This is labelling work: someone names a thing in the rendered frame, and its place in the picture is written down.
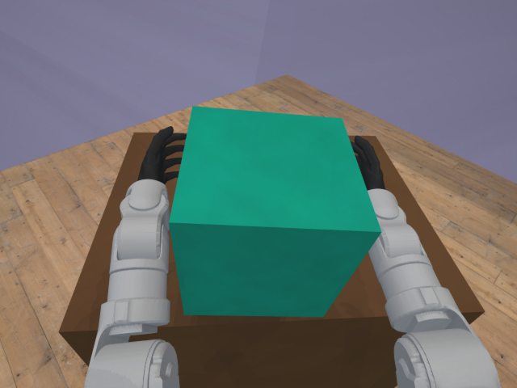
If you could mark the right robot forearm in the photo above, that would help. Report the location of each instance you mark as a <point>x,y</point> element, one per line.
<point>416,301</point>

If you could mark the robot left hand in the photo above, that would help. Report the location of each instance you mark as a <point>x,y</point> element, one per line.
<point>154,164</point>

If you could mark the left robot forearm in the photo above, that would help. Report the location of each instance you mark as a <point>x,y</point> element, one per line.
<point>136,301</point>

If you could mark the carton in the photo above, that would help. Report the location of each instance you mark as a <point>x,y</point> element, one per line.
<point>271,215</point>

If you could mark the robot left upper arm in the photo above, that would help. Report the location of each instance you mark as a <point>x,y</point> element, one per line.
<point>140,364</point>

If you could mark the robot right upper arm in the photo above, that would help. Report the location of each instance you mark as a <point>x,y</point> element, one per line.
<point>449,358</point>

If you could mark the pedestal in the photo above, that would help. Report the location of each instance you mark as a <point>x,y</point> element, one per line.
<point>352,346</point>

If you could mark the robot right hand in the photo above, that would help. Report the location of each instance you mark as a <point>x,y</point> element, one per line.
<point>368,163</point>

